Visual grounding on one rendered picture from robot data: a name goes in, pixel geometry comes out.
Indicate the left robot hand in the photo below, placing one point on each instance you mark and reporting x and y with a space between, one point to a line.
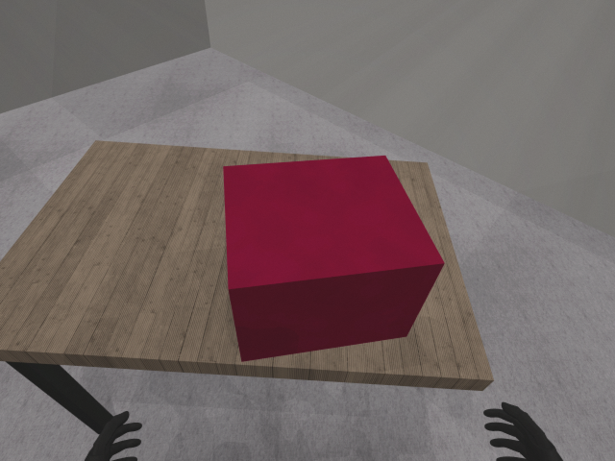
104 448

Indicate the carton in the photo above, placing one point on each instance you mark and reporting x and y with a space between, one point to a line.
323 254

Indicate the right robot hand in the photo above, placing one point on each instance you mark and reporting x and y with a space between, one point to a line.
533 443

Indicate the table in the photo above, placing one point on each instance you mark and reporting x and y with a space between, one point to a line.
126 267

